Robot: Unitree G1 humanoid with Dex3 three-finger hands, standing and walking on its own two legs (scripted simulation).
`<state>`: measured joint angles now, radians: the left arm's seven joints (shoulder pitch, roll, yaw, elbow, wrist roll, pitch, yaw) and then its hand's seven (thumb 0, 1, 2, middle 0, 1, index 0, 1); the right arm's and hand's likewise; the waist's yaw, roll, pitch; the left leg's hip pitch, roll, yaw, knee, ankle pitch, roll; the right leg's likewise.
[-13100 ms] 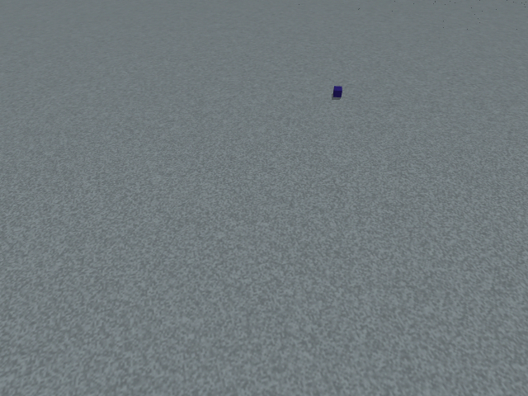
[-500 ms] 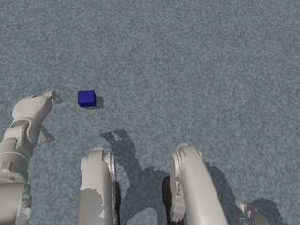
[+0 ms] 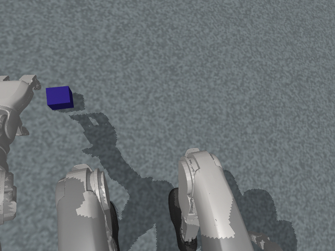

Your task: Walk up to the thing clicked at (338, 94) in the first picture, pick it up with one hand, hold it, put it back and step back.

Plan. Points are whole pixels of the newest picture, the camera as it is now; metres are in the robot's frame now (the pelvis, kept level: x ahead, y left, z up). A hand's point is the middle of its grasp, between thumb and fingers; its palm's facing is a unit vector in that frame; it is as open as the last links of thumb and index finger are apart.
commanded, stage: rise first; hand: left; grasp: from above
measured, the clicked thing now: (60, 98) +0.56 +0.27 -0.33
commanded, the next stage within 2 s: none
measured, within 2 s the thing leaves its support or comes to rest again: neither
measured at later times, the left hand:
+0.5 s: hand (28, 104) +0.49 +0.31 -0.20, palm faces -0.46 -0.05 -0.89, open 12.9 cm
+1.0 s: hand (31, 101) +0.50 +0.30 -0.21, palm faces -0.45 -0.05 -0.89, open 13.6 cm
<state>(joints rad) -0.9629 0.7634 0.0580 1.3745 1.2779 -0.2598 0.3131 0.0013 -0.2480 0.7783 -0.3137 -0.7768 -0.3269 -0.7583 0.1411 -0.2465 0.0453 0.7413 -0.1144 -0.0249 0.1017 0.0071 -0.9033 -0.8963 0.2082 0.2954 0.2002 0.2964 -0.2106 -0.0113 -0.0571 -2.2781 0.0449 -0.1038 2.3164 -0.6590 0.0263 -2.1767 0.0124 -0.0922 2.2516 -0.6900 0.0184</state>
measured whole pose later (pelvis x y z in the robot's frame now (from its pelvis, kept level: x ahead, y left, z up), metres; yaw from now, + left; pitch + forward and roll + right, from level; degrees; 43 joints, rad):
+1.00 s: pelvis +0.01 +0.00 -0.03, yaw -4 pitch +33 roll -11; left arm -1.06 0.91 0.09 1.45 1.27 -0.24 0.33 0.00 -0.42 0.90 -0.15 -0.97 -0.17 -0.94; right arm 0.15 -0.28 0.15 0.68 -0.15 -0.02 0.14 0.00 -0.91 -0.90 0.21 0.30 0.20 0.30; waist -0.28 -0.04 0.03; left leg -2.36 0.05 -0.17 2.45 -0.69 0.02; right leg -2.25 0.04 -0.14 2.34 -0.69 0.02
